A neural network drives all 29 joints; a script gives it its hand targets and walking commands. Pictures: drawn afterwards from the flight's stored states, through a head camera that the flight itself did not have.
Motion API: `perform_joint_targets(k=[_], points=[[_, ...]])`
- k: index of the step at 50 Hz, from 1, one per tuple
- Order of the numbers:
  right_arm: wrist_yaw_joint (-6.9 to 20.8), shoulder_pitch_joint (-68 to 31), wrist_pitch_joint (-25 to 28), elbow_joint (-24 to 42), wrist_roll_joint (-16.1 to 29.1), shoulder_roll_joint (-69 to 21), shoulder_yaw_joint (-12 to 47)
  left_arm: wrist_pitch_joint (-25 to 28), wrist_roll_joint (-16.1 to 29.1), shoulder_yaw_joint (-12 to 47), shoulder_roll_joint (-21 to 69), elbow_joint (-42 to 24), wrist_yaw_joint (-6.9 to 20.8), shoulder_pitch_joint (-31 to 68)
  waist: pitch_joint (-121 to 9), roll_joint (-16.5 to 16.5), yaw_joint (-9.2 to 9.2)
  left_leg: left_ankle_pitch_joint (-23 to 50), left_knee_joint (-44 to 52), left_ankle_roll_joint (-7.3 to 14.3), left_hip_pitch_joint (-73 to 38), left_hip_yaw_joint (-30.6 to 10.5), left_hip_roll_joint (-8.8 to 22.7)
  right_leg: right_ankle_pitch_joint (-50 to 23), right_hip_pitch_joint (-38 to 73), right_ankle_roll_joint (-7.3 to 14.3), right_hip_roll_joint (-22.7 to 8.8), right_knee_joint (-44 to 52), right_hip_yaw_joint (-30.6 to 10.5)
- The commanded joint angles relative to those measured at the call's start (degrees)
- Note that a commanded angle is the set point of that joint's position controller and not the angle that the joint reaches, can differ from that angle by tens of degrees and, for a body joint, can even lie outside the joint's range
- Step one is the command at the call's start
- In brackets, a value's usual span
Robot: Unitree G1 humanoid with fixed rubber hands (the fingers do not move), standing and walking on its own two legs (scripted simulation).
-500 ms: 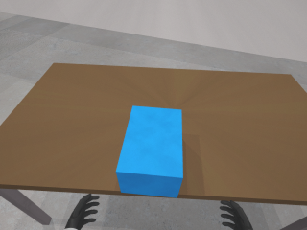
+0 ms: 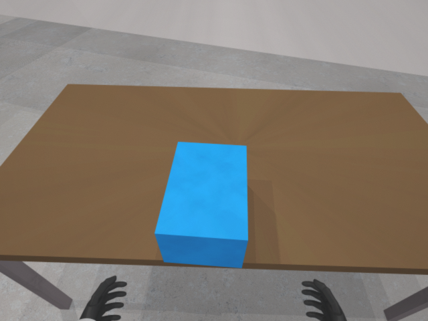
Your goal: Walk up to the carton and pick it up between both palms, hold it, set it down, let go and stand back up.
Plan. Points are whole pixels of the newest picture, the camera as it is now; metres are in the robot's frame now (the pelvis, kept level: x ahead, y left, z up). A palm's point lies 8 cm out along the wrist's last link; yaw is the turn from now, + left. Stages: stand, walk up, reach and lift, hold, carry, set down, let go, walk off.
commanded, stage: let go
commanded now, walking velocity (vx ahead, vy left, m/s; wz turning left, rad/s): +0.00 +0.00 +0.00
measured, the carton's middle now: (207, 200) +0.43 +0.03 -0.07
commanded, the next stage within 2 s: stand in 0.48 s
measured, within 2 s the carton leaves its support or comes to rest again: neither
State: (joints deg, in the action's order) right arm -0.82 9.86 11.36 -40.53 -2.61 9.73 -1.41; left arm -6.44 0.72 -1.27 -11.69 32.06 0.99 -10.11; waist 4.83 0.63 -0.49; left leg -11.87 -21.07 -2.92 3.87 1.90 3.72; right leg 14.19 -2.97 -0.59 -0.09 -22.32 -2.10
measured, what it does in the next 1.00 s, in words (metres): stands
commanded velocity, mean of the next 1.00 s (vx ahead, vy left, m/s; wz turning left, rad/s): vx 0.00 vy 0.00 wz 0.00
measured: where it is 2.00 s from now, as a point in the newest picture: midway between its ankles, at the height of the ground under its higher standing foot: outside the picture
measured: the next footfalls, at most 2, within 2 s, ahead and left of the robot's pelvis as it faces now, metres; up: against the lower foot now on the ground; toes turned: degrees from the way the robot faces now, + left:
none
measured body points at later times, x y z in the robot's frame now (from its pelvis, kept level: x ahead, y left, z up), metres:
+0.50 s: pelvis +0.00 +0.02 +0.00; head -0.02 +0.01 +0.45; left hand +0.16 +0.23 -0.09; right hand +0.16 -0.22 -0.09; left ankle +0.00 +0.15 -0.74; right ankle -0.02 -0.13 -0.74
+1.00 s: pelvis -0.02 +0.00 -0.01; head -0.05 -0.01 +0.44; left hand +0.08 +0.29 -0.11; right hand +0.08 -0.29 -0.12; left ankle +0.00 +0.15 -0.74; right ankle -0.02 -0.13 -0.74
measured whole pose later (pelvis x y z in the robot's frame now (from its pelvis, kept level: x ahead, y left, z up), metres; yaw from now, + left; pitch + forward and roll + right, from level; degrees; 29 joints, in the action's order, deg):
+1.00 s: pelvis -0.02 +0.00 -0.01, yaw +0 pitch -5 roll +0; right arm 1.0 14.1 0.2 -46.9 -1.1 19.8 -3.2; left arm 0.5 -0.9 -1.4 -17.7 44.2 0.1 -15.5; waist 1.3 1.1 0.0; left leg -12.8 -26.8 -2.5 9.1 1.4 3.1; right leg 15.7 -8.3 -0.8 -0.7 -28.8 -1.9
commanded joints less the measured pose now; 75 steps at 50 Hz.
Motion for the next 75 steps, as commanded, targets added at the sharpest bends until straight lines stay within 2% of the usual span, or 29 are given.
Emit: perform_joint_targets(k=[1, 4, 5, 15, 24, 25, 28, 29, 30, 32, 33, 34, 36, 38, 41, 47, 48, 49, 51, 54, 56, 59, 60, 61, 67, 70, 72, 73, 75], points=[[0.7, -4.1, 2.1, 4.1, 0.4, 6.1, -2.9, 1.7, -0.3, -2.1, -5.2, -8.5, -1.0, 4.8, -8.1, -1.0, -0.43, 17.0, 0.6, 0.1, -7.3, 4.0, -4.3, -14.5, -5.9, -0.2, 2.2, 5.5, 4.0], [1.1, -5.2, 2.9, 6.6, 0.3, 6.9, -3.4, 1.0, 1.1, -0.2, -6.2, -7.5, -1.5, 6.9, -6.5, -3.1, -0.42, 11.4, 1.0, 0.5, -6.5, 4.5, -3.8, -10.3, -7.3, -0.5, 1.9, 5.9, 3.4], [1.4, -5.2, 2.7, 7.8, 0.0, 6.3, -3.8, 1.5, -0.6, -2.0, -6.1, -9.7, -2.1, 6.9, -6.5, 1.2, -0.36, 11.6, 0.5, 0.5, -6.0, 4.0, -3.6, -9.7, -6.1, 0.1, 1.9, 5.5, 3.5], [3.0, -3.7, 1.9, 8.0, -0.2, 8.0, -5.2, 0.1, -1.4, 0.1, -3.3, -9.6, -3.2, 5.9, -3.3, 3.7, -0.79, 8.8, 2.7, -0.1, -2.3, 2.6, -2.4, -5.1, -3.6, 2.1, 2.6, 4.5, 3.9], [2.4, -4.8, 1.2, 6.8, 0.0, 8.5, -4.2, 0.3, -1.1, -0.4, -3.4, -9.1, -2.8, 7.0, -4.2, -0.5, -0.33, 13.0, 1.2, 0.0, -6.5, 3.2, -2.8, -9.4, -6.3, 1.3, 2.8, 5.6, 3.5], [1.1, -0.1, -4.1, 2.4, 1.2, 18.2, -5.1, 5.3, -2.5, -5.2, -15.1, -0.8, -3.1, -4.1, -6.7, -6.6, -1.42, 18.2, -3.5, 3.5, 2.3, -2.4, 1.8, -18.1, -3.8, 1.1, -3.6, -0.4, -1.3], [-0.1, 3.0, -7.3, 1.8, 1.5, 17.9, -6.2, 7.4, -2.6, -4.6, -13.5, -1.2, -2.2, -0.9, -3.9, -5.2, 0.56, 9.0, -1.8, 4.1, 3.0, -2.0, 1.5, -13.5, -6.6, 1.1, -4.6, -0.2, -2.5], [0.3, 1.6, -7.9, 2.0, 1.2, 18.1, -5.7, 7.9, -2.8, -5.7, -14.8, -1.3, -1.9, -1.9, -9.3, -1.8, -0.79, 10.0, -3.3, 3.4, 1.5, -0.4, 1.6, -14.6, -5.2, 1.5, -4.3, -1.0, -2.3], [0.6, 3.4, -8.4, 2.3, 1.8, 15.5, -5.1, 8.7, -2.4, -5.1, -14.5, -0.1, -1.7, -2.1, -7.9, 0.3, 1.21, 11.7, -2.6, 3.3, -0.1, -1.4, 1.2, -14.9, -7.3, 0.9, -4.4, -0.3, -2.4], [1.0, -0.8, -8.4, 2.3, 2.0, 14.7, -4.0, 9.3, -2.1, -4.6, -14.2, 1.4, -2.0, -3.6, -7.6, 0.6, -0.76, 11.6, -2.9, 4.1, 2.5, -2.0, 2.3, -14.0, -7.1, 1.5, -4.4, -1.0, -1.9], [1.1, 1.8, -8.4, 2.0, 2.1, 14.0, -4.1, 9.2, -2.7, -4.4, -15.9, 2.9, -2.1, -3.5, -6.0, 0.7, 1.41, 10.1, -3.1, 3.3, 1.3, -0.9, 1.3, -15.4, -7.8, 1.4, -4.3, -0.5, -2.3], [0.8, 0.7, -8.7, 1.8, 2.1, 15.3, -4.4, 8.8, -2.3, -4.5, -14.2, 0.9, -1.8, -0.5, -3.4, -3.4, 0.85, 9.9, -2.7, 3.4, 3.4, -1.5, 1.9, -13.9, -10.6, 1.4, -3.9, -0.6, -1.8], [1.4, 1.1, -9.2, 1.2, 1.4, 17.1, -4.9, 8.7, -2.6, -3.8, -14.0, 1.9, -1.8, -1.1, -6.9, -0.2, 0.91, 8.3, -2.4, 3.8, 2.8, -1.4, 1.4, -13.3, -7.3, 2.3, -4.7, -1.0, -2.3], [1.4, 0.7, -9.2, 1.5, 0.7, 17.0, -5.1, 8.3, -2.1, -3.3, -13.7, 3.1, -1.1, -1.4, -7.1, -6.4, 0.08, 10.0, -2.9, 4.1, 0.7, -2.3, 2.3, -13.8, -8.2, 1.4, -3.8, -1.0, -0.6], [1.6, -1.1, -10.5, 1.2, 1.3, 16.8, -4.6, 8.5, -1.9, -3.6, -16.1, 4.0, -1.5, -0.7, -3.4, 0.0, 0.29, 4.2, -2.3, 3.4, 4.1, -1.7, 1.1, -8.7, -10.4, 2.1, -4.9, 1.1, -3.0], [1.2, -0.2, -9.5, -1.1, 1.9, 19.9, -4.4, 8.7, -1.7, -3.2, -18.8, 6.6, -1.9, -2.6, 0.1, -4.3, 0.41, 0.1, -1.1, 2.9, 5.7, -2.8, 1.6, -1.3, -14.0, 2.2, -5.3, 3.4, -3.9], [0.9, 3.0, -9.4, -2.9, 2.3, 21.4, -3.9, 8.7, -1.0, -2.8, -17.3, 7.4, -1.4, -3.8, -1.9, -0.1, 0.37, -3.2, 0.6, 4.2, 5.2, -4.3, 2.8, 0.8, -11.9, 2.4, -5.6, 3.6, -5.0], [0.9, 0.1, -9.1, -1.6, 1.5, 20.6, -4.5, 8.5, -1.3, -3.4, -18.9, 6.3, -1.3, 0.3, 3.2, -3.6, 0.29, -1.2, 0.5, 3.4, 8.2, -3.6, 2.1, 0.4, -13.4, 2.2, -5.3, 4.5, -4.8], [0.9, 3.0, -9.2, -3.3, 1.8, 20.1, -4.0, 8.9, -1.2, -2.9, -18.5, 7.2, -1.3, -1.7, -2.4, -1.6, 1.66, 2.6, 0.1, 4.1, 3.9, -3.9, 2.9, -2.6, -11.2, 2.2, -5.4, 2.3, -4.5], [1.0, 1.3, -9.0, -4.1, 1.6, 20.9, -3.3, 8.8, -1.4, -2.1, -16.1, 8.0, -1.0, -2.9, -2.5, -2.5, -0.15, -3.2, 1.2, 3.8, 6.4, -4.1, 3.3, -2.1, -8.7, 1.9, -4.9, 2.0, -3.7], [1.7, -0.2, -9.7, -3.4, 2.2, 19.3, -2.6, 9.1, -1.4, -3.4, -18.9, 7.7, -1.4, -1.5, 0.5, 1.8, 0.44, -1.5, 0.9, 3.2, 8.1, -3.3, 2.1, -1.0, -12.1, 1.6, -4.9, 2.8, -4.6], [1.8, 1.3, -9.9, -4.7, 2.1, 17.4, -2.6, 8.7, -1.5, -3.1, -19.8, 9.3, -1.7, -0.4, 1.0, -2.0, 1.03, -5.6, 1.8, 3.5, 7.9, -3.9, 2.2, 6.8, -14.4, 1.5, -5.5, 4.4, -4.8], [1.5, 4.4, -9.5, -4.8, 1.6, 21.2, -2.8, 8.7, -1.5, -3.3, -19.7, 7.6, -0.9, -0.4, 0.2, 2.9, 2.78, -11.3, 1.7, 3.7, 9.1, -4.5, 2.6, 9.3, -14.7, 1.6, -4.4, 5.2, -4.9], [1.2, 2.2, -9.3, -4.9, 2.0, 21.0, -2.8, 8.3, -1.3, -3.2, -19.6, 8.5, -0.9, -0.6, 0.0, -2.2, 1.56, -8.4, 2.2, 3.2, 9.0, -4.9, 2.0, 6.9, -13.4, 1.8, -4.6, 3.8, -4.6], [1.4, 1.4, -9.0, -5.9, 2.4, 23.1, -3.0, 8.1, -1.0, -1.5, -16.5, 11.4, -1.0, -4.3, -4.2, 1.5, 0.61, -12.9, 3.0, 3.6, 8.7, -6.0, 3.1, 5.0, -10.7, 1.3, -4.3, 2.7, -4.3], [1.1, 0.0, -9.6, -7.0, 1.1, 23.3, -3.1, 8.6, -0.7, -2.1, -17.2, 11.0, -1.0, -1.4, -4.6, -3.2, -0.24, -11.3, 2.4, 3.5, 9.6, -6.4, 2.8, 5.5, -9.7, 1.0, -3.6, 2.8, -2.3], [1.2, -0.5, -9.0, -6.6, 1.9, 18.9, -1.8, 9.2, -0.8, -2.5, -19.4, 11.9, -1.5, -2.1, -3.8, 1.0, 0.28, -5.1, 2.7, 3.4, 8.2, -6.0, 3.3, 4.0, -10.0, 1.6, -5.9, 4.0, -5.1], [1.5, 0.8, -8.8, -6.5, 2.0, 20.9, -2.4, 9.2, -0.9, -3.5, -20.5, 11.3, -1.3, -0.9, -4.9, -4.1, 0.86, -5.1, 1.1, 3.4, 8.0, -5.4, 2.1, 5.1, -10.2, 2.0, -5.8, 3.7, -4.9], [1.7, 2.8, -8.9, -8.5, 2.3, 19.5, -1.9, 9.2, -1.1, -3.2, -20.4, 11.6, -1.4, -2.0, -2.8, -0.1, 1.37, -5.3, 1.0, 3.5, 9.4, -5.6, 2.8, 5.3, -11.0, 1.8, -6.0, 5.6, -5.5]])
